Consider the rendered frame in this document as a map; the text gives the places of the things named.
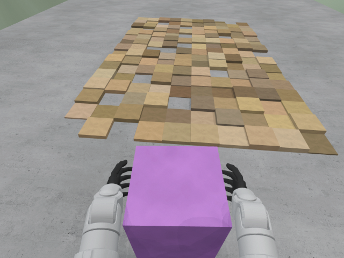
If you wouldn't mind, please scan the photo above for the right robot hand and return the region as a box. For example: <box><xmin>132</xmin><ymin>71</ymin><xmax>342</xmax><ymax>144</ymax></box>
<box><xmin>222</xmin><ymin>163</ymin><xmax>247</xmax><ymax>202</ymax></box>

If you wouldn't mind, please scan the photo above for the carton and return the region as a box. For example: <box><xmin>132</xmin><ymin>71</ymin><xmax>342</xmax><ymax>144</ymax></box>
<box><xmin>123</xmin><ymin>146</ymin><xmax>232</xmax><ymax>258</ymax></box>

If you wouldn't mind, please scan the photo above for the left robot forearm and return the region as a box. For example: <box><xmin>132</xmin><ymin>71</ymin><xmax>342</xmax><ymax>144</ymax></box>
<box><xmin>74</xmin><ymin>183</ymin><xmax>123</xmax><ymax>258</ymax></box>

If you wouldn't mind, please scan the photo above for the right robot forearm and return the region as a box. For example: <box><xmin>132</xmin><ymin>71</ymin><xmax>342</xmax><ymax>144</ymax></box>
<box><xmin>232</xmin><ymin>188</ymin><xmax>279</xmax><ymax>258</ymax></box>

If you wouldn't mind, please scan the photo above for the left robot hand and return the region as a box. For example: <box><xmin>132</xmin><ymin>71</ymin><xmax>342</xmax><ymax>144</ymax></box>
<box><xmin>107</xmin><ymin>160</ymin><xmax>132</xmax><ymax>197</ymax></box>

